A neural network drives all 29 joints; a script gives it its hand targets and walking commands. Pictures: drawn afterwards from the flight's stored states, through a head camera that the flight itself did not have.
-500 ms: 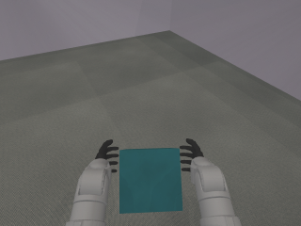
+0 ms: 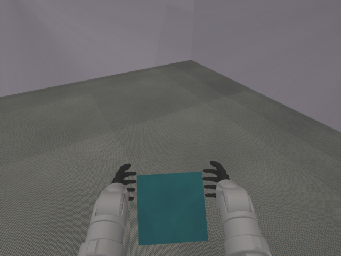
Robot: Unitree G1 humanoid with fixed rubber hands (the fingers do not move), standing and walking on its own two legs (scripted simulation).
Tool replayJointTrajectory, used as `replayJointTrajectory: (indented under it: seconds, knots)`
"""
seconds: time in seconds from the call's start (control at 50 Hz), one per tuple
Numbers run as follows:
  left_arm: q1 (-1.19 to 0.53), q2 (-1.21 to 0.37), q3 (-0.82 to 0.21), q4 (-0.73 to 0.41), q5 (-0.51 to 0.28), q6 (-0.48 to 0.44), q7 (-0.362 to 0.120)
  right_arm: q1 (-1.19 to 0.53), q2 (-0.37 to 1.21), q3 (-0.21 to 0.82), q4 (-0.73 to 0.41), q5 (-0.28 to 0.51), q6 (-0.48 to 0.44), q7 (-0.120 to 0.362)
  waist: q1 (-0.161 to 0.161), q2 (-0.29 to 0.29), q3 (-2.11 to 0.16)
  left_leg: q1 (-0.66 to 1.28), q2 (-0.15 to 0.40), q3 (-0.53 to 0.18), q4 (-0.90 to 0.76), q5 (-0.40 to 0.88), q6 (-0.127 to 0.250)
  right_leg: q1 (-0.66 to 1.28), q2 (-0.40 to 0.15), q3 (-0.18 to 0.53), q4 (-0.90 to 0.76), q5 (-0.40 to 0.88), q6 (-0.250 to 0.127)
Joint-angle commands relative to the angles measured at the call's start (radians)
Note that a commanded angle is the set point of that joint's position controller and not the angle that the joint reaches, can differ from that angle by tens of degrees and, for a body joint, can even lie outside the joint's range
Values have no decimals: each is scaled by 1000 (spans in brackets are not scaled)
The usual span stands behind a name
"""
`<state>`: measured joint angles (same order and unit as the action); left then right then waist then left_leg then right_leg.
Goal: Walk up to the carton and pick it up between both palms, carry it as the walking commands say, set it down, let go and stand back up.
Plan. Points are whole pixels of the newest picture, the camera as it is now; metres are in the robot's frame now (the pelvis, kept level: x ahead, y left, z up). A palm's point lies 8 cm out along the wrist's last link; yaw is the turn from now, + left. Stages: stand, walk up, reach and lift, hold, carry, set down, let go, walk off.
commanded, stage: hold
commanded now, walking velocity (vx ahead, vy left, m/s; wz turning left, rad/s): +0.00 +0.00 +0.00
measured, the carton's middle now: (171, 202) +0.34 -0.02 -0.06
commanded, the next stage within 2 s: set down in 0.12 s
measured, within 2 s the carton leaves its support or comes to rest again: neither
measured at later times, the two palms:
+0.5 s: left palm (119, 199) +0.30 +0.12 +0.02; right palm (220, 196) +0.29 -0.14 +0.02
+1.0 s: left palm (127, 217) +0.31 +0.11 -0.09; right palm (215, 217) +0.29 -0.14 -0.08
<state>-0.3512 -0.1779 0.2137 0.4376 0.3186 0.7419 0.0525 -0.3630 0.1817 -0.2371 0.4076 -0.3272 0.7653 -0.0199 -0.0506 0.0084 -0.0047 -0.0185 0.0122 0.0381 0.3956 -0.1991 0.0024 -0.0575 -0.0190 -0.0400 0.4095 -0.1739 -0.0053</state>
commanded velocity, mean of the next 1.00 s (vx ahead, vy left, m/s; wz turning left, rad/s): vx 0.00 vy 0.00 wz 0.00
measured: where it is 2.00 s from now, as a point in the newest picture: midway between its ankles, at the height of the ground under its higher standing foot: outside the picture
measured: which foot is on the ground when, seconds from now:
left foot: down 0.00-1.00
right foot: down 0.00-1.00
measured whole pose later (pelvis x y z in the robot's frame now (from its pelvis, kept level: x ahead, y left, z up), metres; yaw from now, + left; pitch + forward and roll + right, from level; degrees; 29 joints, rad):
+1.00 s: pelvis -0.03 +0.01 -0.05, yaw +1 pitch +12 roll +0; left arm -0.49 -0.23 0.36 0.67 0.35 0.26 0.12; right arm -0.45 0.21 -0.43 0.57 -0.36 0.27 -0.08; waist -0.06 0.03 -0.03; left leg -0.76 0.00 0.03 0.84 -0.30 0.03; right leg -0.77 -0.04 -0.03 0.81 -0.26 0.01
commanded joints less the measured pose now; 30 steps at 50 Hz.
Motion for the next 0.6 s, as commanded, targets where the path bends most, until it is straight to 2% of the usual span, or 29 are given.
replayJointTrajectory:
  seconds: [0.0, 0.1, 0.12, 0.18, 0.32, 0.44, 0.58]
  knots:
    - [-497, -1023, -461, -113, -280, -64, -254, -504, 1033, 482, -89, 297, -57, 256, 8, -23, -224, -21, -93, -130, -74, 106, 40, 90, 78, 125, -63, 179, 7]
    - [-532, -1008, -486, -165, -297, -72, -260, -510, 1050, 505, -116, 300, -56, 254, 15, -34, -235, -34, -93, -127, -68, 39, 47, 79, 78, 127, -59, 101, 7]
    - [-613, -1032, -451, -130, -285, -89, -273, -506, 1059, 454, -89, 271, -68, 239, -20, -51, -221, -62, -73, -145, -41, 4, 48, 98, 79, 111, -62, 57, -4]
    - [-632, -1046, -416, -46, -262, -126, -289, -551, 1092, 438, -51, 265, -94, 230, -17, -33, -224, -86, -86, -146, -18, -65, 56, 60, 72, 114, -54, -34, -13]
    - [-618, -1035, -318, 83, -195, -179, -273, -556, 1048, 340, 79, 212, -151, 232, -4, -5, -221, -158, -83, -148, -4, -54, 52, 31, 82, 106, -8, 4, -11]
    - [-602, -1025, -281, 134, -167, -225, -260, -546, 1001, 286, 114, 169, -204, 225, -14, -6, -236, -191, -83, -151, 23, -32, 50, -14, 89, 104, 24, 35, -12]
    - [-600, -1008, -250, 177, -129, -306, -241, -550, 971, 258, 137, 132, -289, 219, -9, -7, -289, -256, -88, -148, 78, -16, 50, -85, 99, 103, 85, 53, -16]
